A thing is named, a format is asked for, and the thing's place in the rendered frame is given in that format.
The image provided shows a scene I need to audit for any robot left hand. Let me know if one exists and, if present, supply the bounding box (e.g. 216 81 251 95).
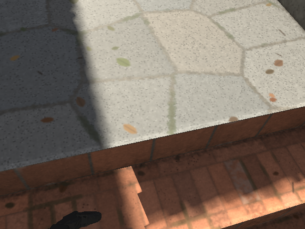
48 211 102 229

